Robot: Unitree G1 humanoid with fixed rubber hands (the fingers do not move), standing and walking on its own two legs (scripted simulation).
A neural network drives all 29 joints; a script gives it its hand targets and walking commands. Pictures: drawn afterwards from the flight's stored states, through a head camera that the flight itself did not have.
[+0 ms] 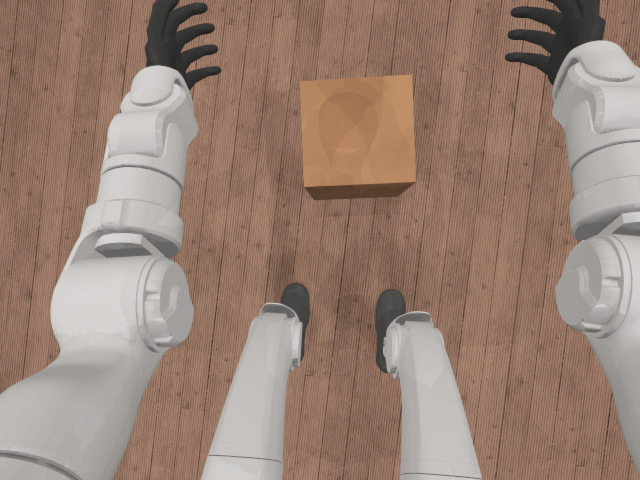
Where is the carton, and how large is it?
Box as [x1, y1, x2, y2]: [300, 74, 415, 199]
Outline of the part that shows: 411,74 300,81 304,187 314,199 397,196 415,181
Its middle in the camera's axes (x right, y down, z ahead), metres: +0.07 -0.21 +0.84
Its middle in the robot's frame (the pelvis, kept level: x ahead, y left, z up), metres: +0.56 +0.00 -0.53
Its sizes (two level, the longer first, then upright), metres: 0.210 0.200 0.250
